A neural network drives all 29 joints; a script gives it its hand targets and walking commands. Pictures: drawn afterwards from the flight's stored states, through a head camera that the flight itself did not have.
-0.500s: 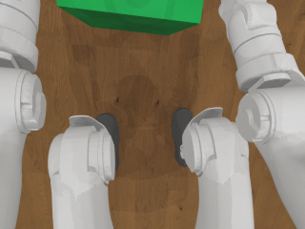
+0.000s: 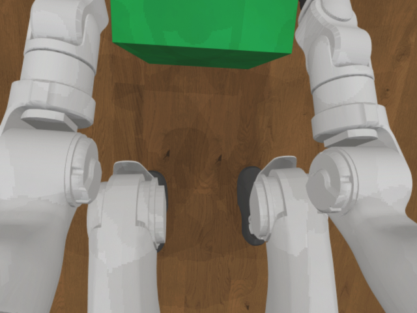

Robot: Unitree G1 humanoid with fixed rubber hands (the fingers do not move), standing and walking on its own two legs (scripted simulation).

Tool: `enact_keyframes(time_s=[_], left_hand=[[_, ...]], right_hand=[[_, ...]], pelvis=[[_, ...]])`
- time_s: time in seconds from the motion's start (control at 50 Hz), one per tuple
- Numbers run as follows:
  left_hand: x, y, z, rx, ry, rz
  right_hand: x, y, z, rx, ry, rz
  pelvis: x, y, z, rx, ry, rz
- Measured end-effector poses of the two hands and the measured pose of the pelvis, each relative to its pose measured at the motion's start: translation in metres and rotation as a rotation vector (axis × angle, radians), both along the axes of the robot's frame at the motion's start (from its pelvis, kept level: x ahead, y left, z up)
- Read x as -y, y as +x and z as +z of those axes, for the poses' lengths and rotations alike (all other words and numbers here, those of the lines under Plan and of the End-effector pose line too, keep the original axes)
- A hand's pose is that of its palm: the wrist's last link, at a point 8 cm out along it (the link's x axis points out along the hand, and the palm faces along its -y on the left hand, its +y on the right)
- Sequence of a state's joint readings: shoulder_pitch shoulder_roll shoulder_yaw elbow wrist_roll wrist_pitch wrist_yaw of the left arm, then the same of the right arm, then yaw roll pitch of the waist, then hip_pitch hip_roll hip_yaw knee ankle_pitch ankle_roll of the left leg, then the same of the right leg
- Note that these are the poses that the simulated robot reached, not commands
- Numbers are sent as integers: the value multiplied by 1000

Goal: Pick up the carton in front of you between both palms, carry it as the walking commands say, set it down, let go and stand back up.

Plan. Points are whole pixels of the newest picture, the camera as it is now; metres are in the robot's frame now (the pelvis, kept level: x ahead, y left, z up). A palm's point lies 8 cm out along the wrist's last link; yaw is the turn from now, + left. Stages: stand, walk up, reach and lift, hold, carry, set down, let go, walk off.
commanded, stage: reach and lift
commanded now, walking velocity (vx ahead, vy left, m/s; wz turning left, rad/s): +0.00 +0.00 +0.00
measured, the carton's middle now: out of the picture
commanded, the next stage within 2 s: none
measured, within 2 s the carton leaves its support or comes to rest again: neither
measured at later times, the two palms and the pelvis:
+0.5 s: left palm out of the picture +0.50 +0.17 +0.05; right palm out of the picture +0.50 -0.13 +0.05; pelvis -0.02 -0.01 +0.11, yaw +2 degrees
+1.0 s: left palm out of the picture +0.45 +0.17 +0.21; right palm out of the picture +0.46 -0.13 +0.21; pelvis +0.02 -0.01 +0.24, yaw +4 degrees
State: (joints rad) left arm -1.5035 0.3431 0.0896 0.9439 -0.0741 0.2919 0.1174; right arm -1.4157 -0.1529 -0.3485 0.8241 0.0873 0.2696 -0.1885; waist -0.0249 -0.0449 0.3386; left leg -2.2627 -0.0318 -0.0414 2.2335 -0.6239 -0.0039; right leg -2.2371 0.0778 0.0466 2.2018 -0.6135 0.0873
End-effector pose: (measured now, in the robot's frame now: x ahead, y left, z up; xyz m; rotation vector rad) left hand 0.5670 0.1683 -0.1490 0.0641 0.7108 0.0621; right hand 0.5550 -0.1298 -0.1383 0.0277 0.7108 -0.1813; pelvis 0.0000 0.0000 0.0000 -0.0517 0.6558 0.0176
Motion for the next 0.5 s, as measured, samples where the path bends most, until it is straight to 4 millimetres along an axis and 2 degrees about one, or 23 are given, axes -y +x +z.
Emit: enact_keyframes(time_s=[0.1,0.18,0.24,0.34,0.5], left_hand=[[-5,-14,58,32,-28,34],[-11,-32,107,28,-34,59],[-11,-44,135,12,-28,62],[-7,-55,167,4,-22,53],[-1,-62,200,26,-29,64]], right_hand=[[-5,-16,51,34,13,3],[-10,-30,94,31,30,13],[-11,-41,122,15,24,22],[-6,-54,154,7,13,24],[-1,-58,189,30,16,24]], pelvis=[[6,-1,19,-44,3,20],[10,-7,42,-69,7,32],[12,-13,60,-79,5,38],[13,-22,86,-89,4,39],[13,-23,112,-109,12,31]])
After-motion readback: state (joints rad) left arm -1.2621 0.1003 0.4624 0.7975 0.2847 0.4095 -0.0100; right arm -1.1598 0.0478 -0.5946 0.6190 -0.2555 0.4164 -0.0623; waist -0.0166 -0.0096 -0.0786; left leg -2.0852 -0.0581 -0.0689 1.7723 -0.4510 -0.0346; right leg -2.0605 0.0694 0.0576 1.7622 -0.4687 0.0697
